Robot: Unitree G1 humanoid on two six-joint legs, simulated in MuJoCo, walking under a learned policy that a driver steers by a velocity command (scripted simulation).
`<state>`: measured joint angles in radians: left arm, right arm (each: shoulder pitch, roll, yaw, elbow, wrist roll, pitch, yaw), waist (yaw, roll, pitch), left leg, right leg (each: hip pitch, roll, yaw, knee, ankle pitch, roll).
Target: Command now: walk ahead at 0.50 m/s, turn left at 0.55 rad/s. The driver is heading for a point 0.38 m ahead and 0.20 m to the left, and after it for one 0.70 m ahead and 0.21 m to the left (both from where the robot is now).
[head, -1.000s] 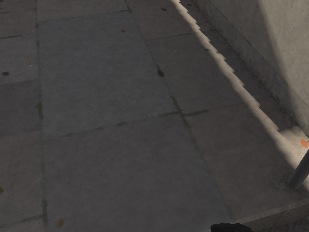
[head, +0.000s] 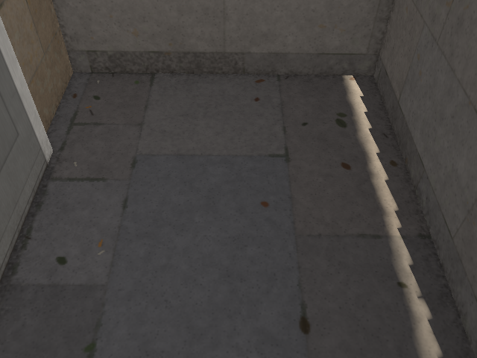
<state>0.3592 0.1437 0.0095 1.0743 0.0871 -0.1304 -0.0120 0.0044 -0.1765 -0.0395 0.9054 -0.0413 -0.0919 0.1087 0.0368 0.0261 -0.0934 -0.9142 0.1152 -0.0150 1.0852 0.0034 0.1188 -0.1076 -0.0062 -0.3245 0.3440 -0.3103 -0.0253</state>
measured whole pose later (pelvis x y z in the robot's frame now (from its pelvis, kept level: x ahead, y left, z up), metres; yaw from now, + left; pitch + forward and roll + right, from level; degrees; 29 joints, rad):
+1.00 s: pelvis +0.32 +0.09 -0.01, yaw +27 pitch +3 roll +0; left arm 0.25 0.25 0.06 0.81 -0.02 -0.02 0.03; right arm 0.19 -0.23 -0.05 0.73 -0.01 -0.03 -0.01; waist 0.04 -0.03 -0.04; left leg -0.28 -0.02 0.00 0.54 -0.31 0.03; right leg -0.45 0.02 0.06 0.62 -0.30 -0.03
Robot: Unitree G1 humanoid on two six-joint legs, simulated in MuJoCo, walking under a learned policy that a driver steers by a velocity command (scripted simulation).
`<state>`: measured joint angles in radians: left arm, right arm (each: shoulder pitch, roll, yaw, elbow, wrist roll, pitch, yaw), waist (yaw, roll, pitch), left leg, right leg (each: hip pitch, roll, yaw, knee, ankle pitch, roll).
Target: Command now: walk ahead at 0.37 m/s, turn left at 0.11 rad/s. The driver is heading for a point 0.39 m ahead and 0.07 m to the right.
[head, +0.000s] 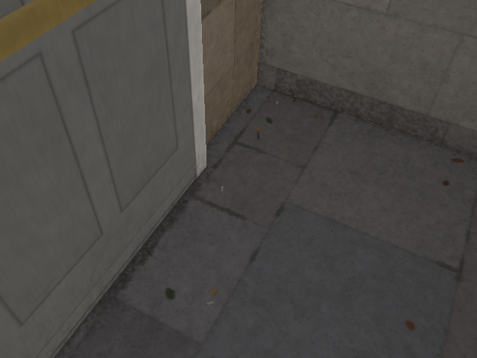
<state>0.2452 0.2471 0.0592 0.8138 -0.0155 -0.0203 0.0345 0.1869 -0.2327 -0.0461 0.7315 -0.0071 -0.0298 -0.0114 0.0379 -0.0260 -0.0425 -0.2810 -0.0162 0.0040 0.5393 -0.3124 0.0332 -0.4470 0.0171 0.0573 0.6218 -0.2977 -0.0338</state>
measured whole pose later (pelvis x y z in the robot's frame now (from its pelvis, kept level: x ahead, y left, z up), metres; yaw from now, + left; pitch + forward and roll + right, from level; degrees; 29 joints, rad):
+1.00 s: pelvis +0.31 -0.10 +0.00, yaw -1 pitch -1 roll -1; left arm 0.10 0.26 0.00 0.92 0.03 -0.03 -0.03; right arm 0.16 -0.24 -0.01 0.71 -0.02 0.01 -0.04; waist 0.02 -0.01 0.04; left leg -0.29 0.04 -0.01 0.52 -0.21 -0.03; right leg -0.19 0.05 -0.05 0.49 -0.29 -0.05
